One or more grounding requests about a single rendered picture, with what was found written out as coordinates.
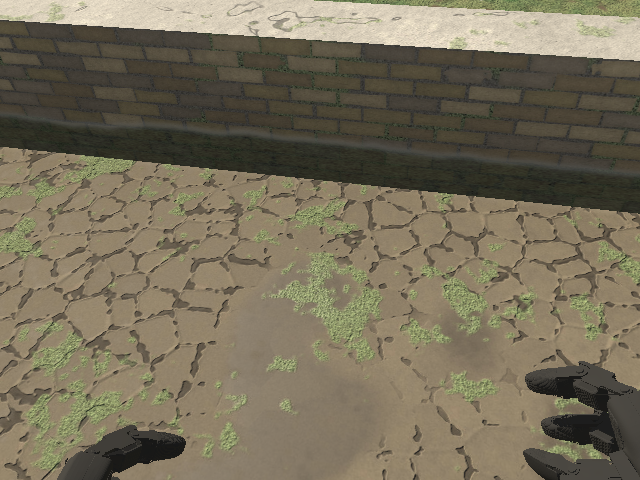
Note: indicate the left robot hand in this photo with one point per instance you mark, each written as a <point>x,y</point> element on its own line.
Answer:
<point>120,450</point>

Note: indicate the right robot hand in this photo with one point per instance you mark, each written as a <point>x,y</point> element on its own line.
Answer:
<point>616,433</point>

